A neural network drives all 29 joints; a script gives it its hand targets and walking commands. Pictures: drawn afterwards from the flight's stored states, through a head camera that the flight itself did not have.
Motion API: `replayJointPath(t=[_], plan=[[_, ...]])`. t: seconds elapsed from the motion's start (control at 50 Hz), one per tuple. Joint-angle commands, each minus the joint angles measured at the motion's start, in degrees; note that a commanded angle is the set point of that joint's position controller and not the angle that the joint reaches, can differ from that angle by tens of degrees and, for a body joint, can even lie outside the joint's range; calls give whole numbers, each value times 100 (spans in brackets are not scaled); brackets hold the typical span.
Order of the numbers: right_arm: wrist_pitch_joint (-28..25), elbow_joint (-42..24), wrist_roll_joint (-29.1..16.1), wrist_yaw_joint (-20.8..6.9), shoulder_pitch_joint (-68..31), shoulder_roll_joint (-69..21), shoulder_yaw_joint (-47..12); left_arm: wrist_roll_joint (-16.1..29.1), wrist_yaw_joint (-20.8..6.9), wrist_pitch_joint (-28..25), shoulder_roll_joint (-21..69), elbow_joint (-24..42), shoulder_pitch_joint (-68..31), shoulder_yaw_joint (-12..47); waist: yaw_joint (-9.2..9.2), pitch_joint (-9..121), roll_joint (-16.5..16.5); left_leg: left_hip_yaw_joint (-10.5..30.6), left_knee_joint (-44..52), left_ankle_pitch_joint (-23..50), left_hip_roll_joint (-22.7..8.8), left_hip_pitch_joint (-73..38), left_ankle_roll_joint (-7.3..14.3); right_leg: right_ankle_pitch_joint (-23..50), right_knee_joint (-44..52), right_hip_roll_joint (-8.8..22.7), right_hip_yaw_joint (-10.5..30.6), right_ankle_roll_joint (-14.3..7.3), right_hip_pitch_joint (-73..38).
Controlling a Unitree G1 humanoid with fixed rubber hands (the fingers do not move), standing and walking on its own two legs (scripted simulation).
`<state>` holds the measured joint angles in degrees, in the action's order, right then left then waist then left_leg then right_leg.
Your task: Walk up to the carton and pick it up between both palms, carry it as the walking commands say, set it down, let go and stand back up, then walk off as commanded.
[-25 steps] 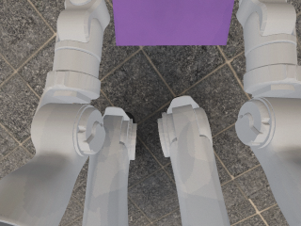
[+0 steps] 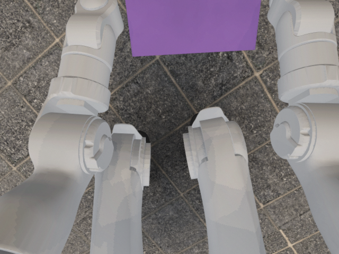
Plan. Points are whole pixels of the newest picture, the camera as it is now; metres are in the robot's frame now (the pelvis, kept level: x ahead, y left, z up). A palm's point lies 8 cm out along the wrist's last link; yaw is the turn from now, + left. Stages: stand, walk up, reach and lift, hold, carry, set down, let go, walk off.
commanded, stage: set down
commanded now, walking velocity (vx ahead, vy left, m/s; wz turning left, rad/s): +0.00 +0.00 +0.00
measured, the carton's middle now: out of the picture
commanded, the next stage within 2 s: none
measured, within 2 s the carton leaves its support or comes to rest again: rests again in 0.70 s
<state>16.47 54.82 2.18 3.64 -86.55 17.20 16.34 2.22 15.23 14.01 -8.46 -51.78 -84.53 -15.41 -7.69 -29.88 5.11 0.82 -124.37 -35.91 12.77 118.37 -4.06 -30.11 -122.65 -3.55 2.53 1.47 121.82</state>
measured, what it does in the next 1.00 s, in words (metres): stands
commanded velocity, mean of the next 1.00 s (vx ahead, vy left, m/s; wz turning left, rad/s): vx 0.00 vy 0.00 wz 0.00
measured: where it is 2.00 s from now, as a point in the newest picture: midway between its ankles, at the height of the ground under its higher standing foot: (172, 163)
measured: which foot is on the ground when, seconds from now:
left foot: down 0.00-1.00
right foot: down 0.00-1.00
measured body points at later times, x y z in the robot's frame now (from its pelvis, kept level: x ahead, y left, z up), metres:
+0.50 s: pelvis +0.01 +0.00 -0.01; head +0.38 -0.05 +0.25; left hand +0.58 +0.04 -0.18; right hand +0.53 -0.26 -0.18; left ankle +0.11 +0.11 -0.35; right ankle +0.13 -0.12 -0.35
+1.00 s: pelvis +0.02 +0.00 -0.01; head +0.39 -0.05 +0.23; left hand +0.59 +0.03 -0.20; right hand +0.54 -0.26 -0.20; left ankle +0.11 +0.11 -0.35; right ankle +0.13 -0.12 -0.35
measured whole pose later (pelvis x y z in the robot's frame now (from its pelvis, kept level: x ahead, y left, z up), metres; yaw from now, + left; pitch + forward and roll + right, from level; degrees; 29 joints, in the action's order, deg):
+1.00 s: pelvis +0.02 +0.00 -0.01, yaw +0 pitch +36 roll +1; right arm 12.5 56.7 2.6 -2.3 -82.4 17.6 20.9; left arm -1.3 10.1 10.9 -8.0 -55.4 -83.7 -16.6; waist -7.5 -23.1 4.4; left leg 0.9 -126.4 -38.1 11.6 124.7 -3.0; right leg -33.1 -124.6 -0.6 0.3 -0.3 127.6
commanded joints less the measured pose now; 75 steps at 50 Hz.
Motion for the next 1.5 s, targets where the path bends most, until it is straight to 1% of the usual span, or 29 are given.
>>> replayJointPath(t=[0.0,0.04,0.1,0.16,0.18,0.22,0.4,0.46,0.48,0.5,0.54,0.62,0.66,0.68,0.7,0.84,1.0,1.02,1.04,1.16,1.18,1.2,1.26,1.28,1.3,1.38,1.4,1.42,1.48], plan=[[-170,-333,-453,-1693,-3176,-5026,-1607,376,-1878,-166,5163,238,-3835,1805,-518,8074,-281,-543,1007,786,-28,-1399,273,1691,882,-138,-611,-184,-3860],[-206,-437,-564,-1784,-3499,-4737,-1506,289,-1877,-166,5049,208,-3987,1809,-438,7894,177,-456,1003,810,-101,-1743,285,1570,820,-67,-629,-224,-3283],[-344,-998,-733,-1824,-3902,-4691,-1664,208,-1830,-210,5086,197,-3926,1705,-262,8034,185,-404,894,1093,-96,-1884,336,1639,837,-71,-582,-206,-3147],[-347,-493,-724,-1813,-3349,-4727,-1561,396,-1804,-322,5017,419,-3839,1854,-492,7986,134,-402,936,1284,-56,-1730,263,1964,784,-89,-589,-228,-3252],[-359,-650,-698,-1809,-3657,-4739,-1613,228,-1776,-294,5119,363,-3784,1732,-204,8246,265,-541,907,1367,-25,-1770,258,2054,850,-63,-469,-202,-3559],[-443,-721,-620,-1723,-3337,-4756,-1629,460,-1803,-407,5175,546,-3842,1873,-662,8174,-44,-465,891,1523,-45,-1559,244,2399,813,-96,-501,-230,-3828],[-535,-775,-591,-1796,-3198,-4458,-1479,256,-1864,-448,4993,383,-3551,1759,-419,7817,353,-535,790,1588,-37,-1306,183,2495,868,-128,-354,-242,-3430],[-461,-99,-454,-1798,-2686,-4645,-1293,226,-1864,-414,4851,120,-3474,1692,-643,7180,-153,-304,840,1381,0,-929,283,2264,779,-134,-453,-263,-3019],[-453,-188,-423,-1826,-2995,-4411,-1226,83,-1876,-409,4892,67,-3415,1557,-459,7080,321,-437,904,1194,-24,-1149,281,2027,756,-80,-490,-230,-2914],[-470,-318,-316,-1851,-2851,-4369,-1261,74,-1869,-426,4988,242,-3520,1601,-691,7315,217,-364,796,1222,-72,-1287,234,1986,802,-124,-389,-306,-2784],[-531,-304,-457,-1883,-2915,-4310,-1054,47,-1874,-352,4939,270,-3554,1776,-639,7300,648,-283,952,1328,-74,-1533,218,2004,712,-93,-538,-350,-2532],[-470,-309,-402,-1928,-2957,-4276,-1212,-74,-1848,-338,4898,-21,-3111,1477,-424,6738,299,-285,864,1287,-73,-1289,269,1816,805,-94,-453,-277,-2367],[-494,-188,-350,-1893,-2836,-4244,-1172,-45,-1860,-385,4855,-94,-3058,1507,-614,6852,268,-376,869,1256,-53,-1125,232,2012,793,-57,-446,-269,-2747],[-522,-361,-418,-1904,-2905,-4218,-1224,89,-1850,-427,4815,213,-3259,1668,-404,7019,357,-310,737,1520,-45,-1105,302,2179,584,-17,-378,-281,-2594],[-471,-97,-195,-1901,-2448,-4186,-1199,69,-1892,-472,4944,258,-3065,1553,-620,6809,119,-363,798,1555,-41,-938,250,2294,659,-85,-491,-263,-2700],[-496,-115,-288,-1966,-2312,-4229,-1149,-232,-1928,-359,4751,-147,-2828,1447,-357,6306,440,-451,743,1410,-64,-690,223,2206,733,-84,-278,-291,-2613],[-522,-214,-223,-1902,-2140,-4159,-1201,171,-1947,-448,4715,276,-3021,1897,-692,6822,247,-405,603,1551,-70,-902,191,2577,516,-37,-355,-336,-3005],[-510,-118,-301,-1954,-2165,-4387,-1179,-103,-1912,-416,4642,9,-2765,1700,-333,6568,395,-381,677,1552,-41,-858,224,2335,610,-75,-229,-305,-2717],[-537,-243,-303,-1939,-2450,-4133,-1323,-59,-1907,-471,4602,-11,-2767,1678,-482,6696,84,-306,592,1561,-95,-793,264,2455,529,-7,-260,-265,-2872],[-551,-200,-347,-1878,-2354,-3978,-1252,-31,-1888,-469,4527,-71,-2815,1671,-523,6866,326,-361,607,1409,-159,-1394,272,2130,484,-28,-393,-284,-2822],[-550,-73,-323,-1885,-2135,-4012,-1163,58,-1857,-495,4455,92,-2905,1788,-713,6706,158,-307,594,1469,-119,-1186,294,2046,459,-48,-496,-278,-2528],[-577,-241,-332,-1857,-2372,-3885,-1182,-7,-1873,-475,4489,-11,-2689,1727,-473,6698,370,-380,531,1444,-127,-1443,254,1918,552,-17,-422,-287,-2519],[-592,-132,-275,-1788,-2260,-3677,-959,-65,-1759,-488,3797,31,-2759,1530,-464,6499,75,-298,671,1459,-129,-1251,272,2062,576,8,-409,-245,-2696],[-624,149,-230,-1733,-2164,-3251,-869,41,-1705,-547,3697,153,-3071,1605,-646,6565,303,-358,569,1153,-211,-1262,196,1909,492,48,-361,-314,-2751],[-689,-123,-301,-1701,-2427,-3013,-883,-155,-1670,-492,3653,-225,-2504,1399,-426,6457,304,-331,685,1155,-143,-1041,261,1839,544,48,-414,-267,-2728],[-770,334,4,-1422,-1538,-2159,-350,-142,-1455,-610,2534,105,-2485,1223,-609,6710,194,-345,554,1303,-275,-1254,147,2228,453,60,-304,-271,-3100],[-847,47,-110,-1272,-2015,-1560,-380,-87,-1333,-656,2085,134,-2633,1119,-369,6823,285,-484,509,1390,-293,-1455,94,2126,631,97,-180,-247,-3208],[-922,265,112,-1069,-1748,-622,57,-127,-1151,-644,1326,-136,-2216,843,-612,6836,70,-346,608,1328,-325,-1567,133,2023,556,70,-408,-165,-3117],[-1196,75,-110,-480,-1812,1240,179,-18,-670,-738,-545,109,-2083,751,-336,7331,50,-402,609,1456,-363,-1758,99,2182,635,142,-350,-117,-3561]])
